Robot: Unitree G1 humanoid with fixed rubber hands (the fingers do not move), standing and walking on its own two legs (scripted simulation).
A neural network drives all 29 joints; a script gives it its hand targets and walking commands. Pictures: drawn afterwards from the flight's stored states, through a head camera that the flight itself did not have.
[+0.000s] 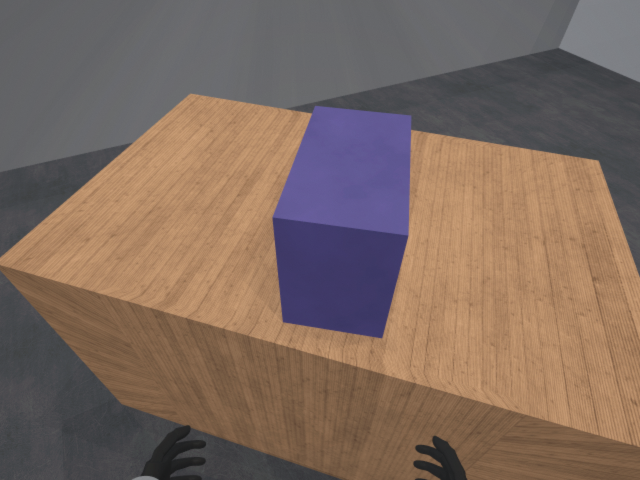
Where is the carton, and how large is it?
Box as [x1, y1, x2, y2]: [272, 106, 410, 337]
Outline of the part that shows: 315,106 272,217 282,318 284,322 381,337 408,235 410,115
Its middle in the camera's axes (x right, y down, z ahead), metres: +0.04 -0.03 +0.65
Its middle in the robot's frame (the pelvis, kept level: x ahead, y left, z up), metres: +0.53 +0.00 +0.03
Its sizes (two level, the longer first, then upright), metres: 0.287 0.165 0.239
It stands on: a pedestal, 0.68 m high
